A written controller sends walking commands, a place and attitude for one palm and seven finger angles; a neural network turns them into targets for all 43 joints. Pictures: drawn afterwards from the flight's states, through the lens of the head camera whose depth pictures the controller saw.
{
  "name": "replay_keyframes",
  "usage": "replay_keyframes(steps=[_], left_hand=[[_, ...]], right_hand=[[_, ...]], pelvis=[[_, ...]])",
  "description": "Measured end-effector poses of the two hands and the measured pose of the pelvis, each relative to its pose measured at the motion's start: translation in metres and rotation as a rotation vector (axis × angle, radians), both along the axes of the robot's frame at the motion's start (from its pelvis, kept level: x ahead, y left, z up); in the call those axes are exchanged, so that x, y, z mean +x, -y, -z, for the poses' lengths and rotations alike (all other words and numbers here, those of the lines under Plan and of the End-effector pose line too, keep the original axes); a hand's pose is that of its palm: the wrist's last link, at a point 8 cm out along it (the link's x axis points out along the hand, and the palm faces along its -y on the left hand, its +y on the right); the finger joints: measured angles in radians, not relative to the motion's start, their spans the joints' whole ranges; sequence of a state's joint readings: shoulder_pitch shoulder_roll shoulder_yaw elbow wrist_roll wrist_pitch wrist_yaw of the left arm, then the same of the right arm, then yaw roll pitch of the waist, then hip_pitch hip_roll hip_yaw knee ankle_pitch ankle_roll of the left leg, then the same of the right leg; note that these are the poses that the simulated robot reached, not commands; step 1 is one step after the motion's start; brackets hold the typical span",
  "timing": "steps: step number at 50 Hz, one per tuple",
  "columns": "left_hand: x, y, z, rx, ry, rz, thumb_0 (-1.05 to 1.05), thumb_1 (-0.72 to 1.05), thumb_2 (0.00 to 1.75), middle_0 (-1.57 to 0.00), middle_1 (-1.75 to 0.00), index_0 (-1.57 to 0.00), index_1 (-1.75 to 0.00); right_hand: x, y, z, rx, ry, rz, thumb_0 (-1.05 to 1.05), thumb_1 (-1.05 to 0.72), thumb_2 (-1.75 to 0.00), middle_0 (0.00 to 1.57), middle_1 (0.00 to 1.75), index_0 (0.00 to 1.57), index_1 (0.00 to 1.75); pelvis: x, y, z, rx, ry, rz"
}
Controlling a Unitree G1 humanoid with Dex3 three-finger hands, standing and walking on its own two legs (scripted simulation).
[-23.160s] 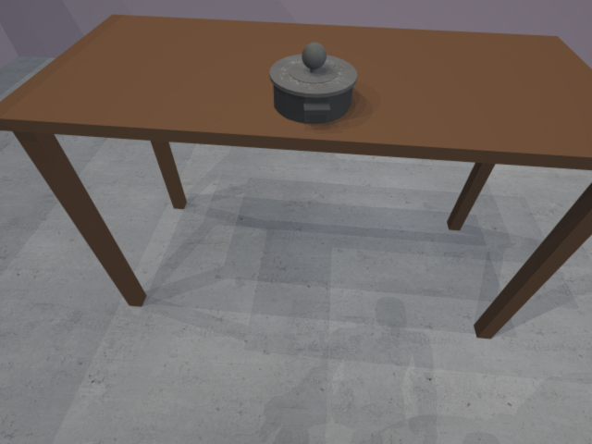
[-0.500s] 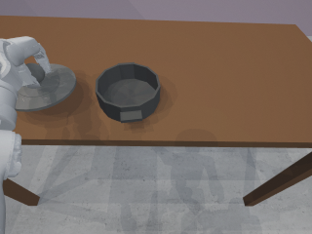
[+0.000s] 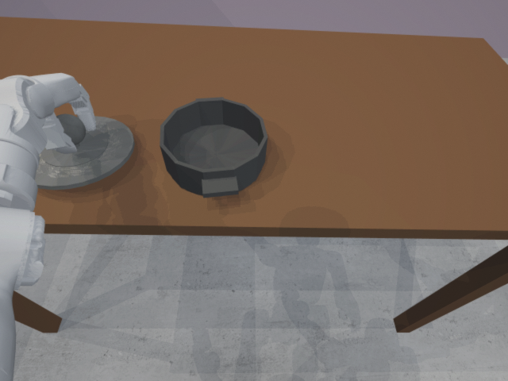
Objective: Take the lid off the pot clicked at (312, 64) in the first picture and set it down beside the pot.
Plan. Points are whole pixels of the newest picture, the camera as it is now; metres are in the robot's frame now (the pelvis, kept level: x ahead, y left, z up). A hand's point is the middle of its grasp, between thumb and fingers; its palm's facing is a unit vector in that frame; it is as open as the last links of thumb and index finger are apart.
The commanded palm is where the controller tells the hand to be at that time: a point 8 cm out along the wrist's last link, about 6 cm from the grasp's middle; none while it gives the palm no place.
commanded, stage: lower the lid onto the table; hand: left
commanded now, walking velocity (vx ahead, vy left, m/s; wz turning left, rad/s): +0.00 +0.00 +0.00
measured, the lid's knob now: (67, 130) +0.48 +0.29 +0.12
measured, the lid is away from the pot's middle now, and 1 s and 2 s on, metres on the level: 0.23 0.24 0.24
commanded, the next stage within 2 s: open the fingers wide in 0.16 s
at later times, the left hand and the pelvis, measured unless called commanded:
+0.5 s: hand (57, 139) +0.45 +0.29 +0.13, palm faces -0.39 -0.09 -0.92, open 7.7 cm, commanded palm +0.46 +0.29 +0.20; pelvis -0.01 +0.00 -0.01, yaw -1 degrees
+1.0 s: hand (52, 134) +0.45 +0.30 +0.14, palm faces -0.37 -0.08 -0.92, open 9.1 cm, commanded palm +0.46 +0.29 +0.20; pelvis -0.01 +0.00 -0.01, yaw -1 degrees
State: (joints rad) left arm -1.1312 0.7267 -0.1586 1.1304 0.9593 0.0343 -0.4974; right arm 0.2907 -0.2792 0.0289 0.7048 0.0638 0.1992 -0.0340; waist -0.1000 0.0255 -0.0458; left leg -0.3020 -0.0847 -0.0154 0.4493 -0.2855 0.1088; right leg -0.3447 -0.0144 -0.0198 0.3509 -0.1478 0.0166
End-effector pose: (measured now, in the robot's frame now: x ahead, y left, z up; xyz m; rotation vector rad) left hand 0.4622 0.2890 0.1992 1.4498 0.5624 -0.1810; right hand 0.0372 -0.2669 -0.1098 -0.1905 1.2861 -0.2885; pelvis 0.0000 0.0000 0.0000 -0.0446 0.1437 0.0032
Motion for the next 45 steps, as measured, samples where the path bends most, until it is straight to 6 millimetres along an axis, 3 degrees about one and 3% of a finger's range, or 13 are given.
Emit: replay_keyframes(steps=[14,18,33,45], left_hand=[[-0.001,-0.007,0.009,-0.032,0.011,0.008,0.0,0.25,0.67,-0.69,-0.98,-0.64,-0.97],[-0.004,-0.004,0.01,0.022,0.052,0.097,0.0,0.25,0.67,-0.69,-0.98,-0.63,-0.97],[-0.008,-0.011,0.013,0.018,0.067,0.106,0.0,0.27,0.75,-0.66,-0.94,-0.61,-0.93],[-0.008,-0.009,0.002,0.023,0.098,0.124,0.0,0.19,0.82,-0.6,-0.84,-0.58,-0.84]], right_hand=[[-0.018,0.002,0.001,-0.017,-0.039,0.025,0.01,-0.9,-0.9,0.2,0.3,0.2,0.3],[-0.021,0.003,0.001,-0.027,-0.047,0.035,0.01,-0.9,-0.9,0.2,0.3,0.2,0.3],[-0.02,0.001,0.003,-0.029,-0.065,0.045,0.01,-0.9,-0.9,0.2,0.3,0.21,0.3],[-0.015,-0.001,0.005,-0.013,-0.077,0.037,0.01,-0.9,-0.9,0.2,0.3,0.21,0.3]], pelvis=[[-0.005,-0.002,0.004,-0.005,-0.016,0.005],[-0.006,-0.002,0.005,-0.005,-0.022,0.016],[-0.01,-0.001,0.006,-0.008,-0.031,0.016],[-0.006,-0.001,0.005,-0.008,-0.028,0.009]])
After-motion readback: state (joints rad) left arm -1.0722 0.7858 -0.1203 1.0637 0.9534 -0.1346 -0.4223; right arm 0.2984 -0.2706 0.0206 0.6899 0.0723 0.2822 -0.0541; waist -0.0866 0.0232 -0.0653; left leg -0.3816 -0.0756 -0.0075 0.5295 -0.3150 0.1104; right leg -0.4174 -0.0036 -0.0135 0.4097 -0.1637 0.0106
